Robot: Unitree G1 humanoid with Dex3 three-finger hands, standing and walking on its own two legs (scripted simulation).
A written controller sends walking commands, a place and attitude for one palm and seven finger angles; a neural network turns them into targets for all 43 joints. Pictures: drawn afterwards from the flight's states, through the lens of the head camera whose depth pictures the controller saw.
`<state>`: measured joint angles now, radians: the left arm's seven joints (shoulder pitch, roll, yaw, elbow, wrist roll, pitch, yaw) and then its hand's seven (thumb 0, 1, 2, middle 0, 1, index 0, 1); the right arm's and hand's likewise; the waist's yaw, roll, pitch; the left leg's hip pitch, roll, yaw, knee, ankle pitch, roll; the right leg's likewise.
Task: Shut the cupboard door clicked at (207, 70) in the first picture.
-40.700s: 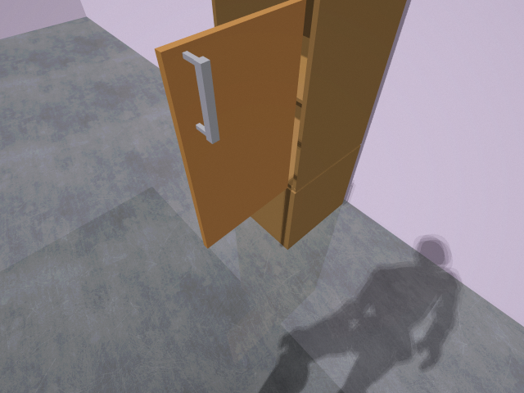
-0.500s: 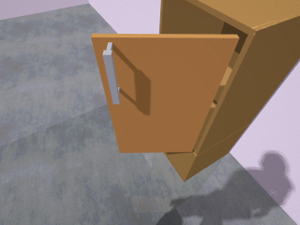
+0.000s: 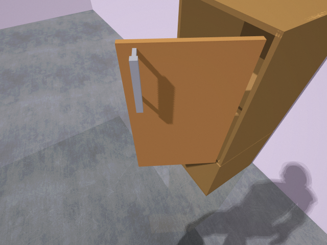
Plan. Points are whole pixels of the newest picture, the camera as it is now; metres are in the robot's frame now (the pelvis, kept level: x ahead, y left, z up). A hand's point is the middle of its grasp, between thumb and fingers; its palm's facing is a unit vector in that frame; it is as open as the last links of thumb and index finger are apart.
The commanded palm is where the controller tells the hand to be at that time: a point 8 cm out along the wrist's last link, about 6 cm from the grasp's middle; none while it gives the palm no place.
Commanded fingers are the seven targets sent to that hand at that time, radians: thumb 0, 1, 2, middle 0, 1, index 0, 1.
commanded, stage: look again from close up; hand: left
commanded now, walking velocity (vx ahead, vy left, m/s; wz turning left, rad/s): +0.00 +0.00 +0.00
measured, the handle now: (137, 82) +0.46 +0.10 +0.16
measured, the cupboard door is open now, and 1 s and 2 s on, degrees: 61 61 61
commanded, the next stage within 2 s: none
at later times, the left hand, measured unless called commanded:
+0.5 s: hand out of the picture +0.05 +0.15 -0.17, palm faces +0.01 -0.98 -0.21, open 7.3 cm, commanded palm none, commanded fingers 0.00 0.90 0.90 -0.20 -0.30 -0.20 -0.30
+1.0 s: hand out of the picture +0.06 +0.13 -0.17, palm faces +0.04 -0.98 -0.21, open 7.4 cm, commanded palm none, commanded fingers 0.00 0.90 0.90 -0.20 -0.30 -0.20 -0.30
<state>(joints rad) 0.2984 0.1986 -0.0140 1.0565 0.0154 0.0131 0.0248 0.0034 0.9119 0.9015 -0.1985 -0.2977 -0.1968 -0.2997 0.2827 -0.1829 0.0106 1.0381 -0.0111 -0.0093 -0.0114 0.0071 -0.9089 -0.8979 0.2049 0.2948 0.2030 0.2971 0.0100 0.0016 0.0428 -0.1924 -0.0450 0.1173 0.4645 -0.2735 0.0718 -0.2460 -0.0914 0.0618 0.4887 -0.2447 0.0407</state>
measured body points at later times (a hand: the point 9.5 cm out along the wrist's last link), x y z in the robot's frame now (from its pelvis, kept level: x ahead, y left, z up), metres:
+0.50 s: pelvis +0.03 -0.03 +0.00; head +0.05 -0.03 +0.45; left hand +0.05 +0.20 -0.15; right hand +0.06 -0.26 -0.16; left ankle -0.01 +0.07 -0.74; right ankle +0.01 -0.18 -0.74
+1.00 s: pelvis +0.03 -0.06 +0.00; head +0.06 -0.05 +0.45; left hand +0.05 +0.18 -0.15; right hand +0.06 -0.28 -0.16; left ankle -0.01 +0.07 -0.74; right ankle +0.01 -0.18 -0.74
